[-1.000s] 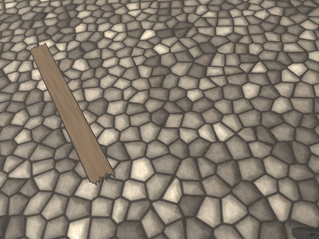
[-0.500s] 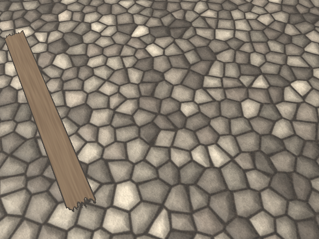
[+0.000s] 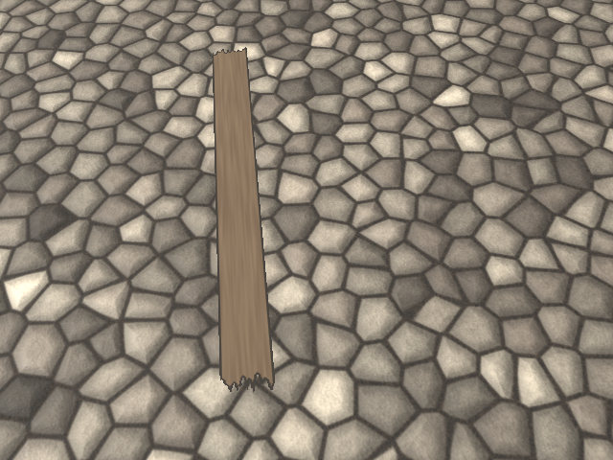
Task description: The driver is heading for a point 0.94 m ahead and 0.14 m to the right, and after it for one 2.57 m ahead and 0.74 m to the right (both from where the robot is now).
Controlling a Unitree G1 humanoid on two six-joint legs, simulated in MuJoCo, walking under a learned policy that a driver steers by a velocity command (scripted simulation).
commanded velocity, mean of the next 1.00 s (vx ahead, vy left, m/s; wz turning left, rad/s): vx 0.20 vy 0.00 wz -0.24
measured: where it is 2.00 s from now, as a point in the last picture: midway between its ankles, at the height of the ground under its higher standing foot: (403, 350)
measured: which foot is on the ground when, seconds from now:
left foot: up 0.00-0.06, down 0.08-0.62, up 0.64-1.00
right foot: down 0.00-0.08, up 0.10-0.60, down 0.62-1.00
